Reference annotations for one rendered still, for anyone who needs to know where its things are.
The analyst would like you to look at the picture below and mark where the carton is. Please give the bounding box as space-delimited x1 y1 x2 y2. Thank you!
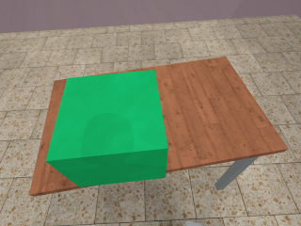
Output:
45 70 168 187

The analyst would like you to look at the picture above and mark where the table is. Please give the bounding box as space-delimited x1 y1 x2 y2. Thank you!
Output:
29 56 288 197

